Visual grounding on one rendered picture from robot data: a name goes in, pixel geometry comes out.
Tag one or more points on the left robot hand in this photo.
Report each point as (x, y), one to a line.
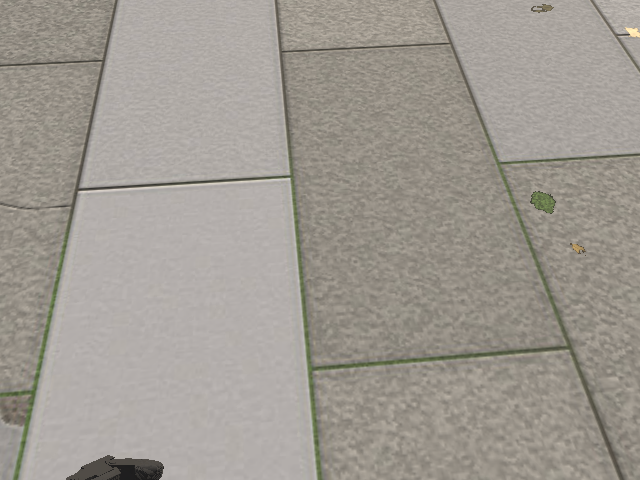
(108, 468)

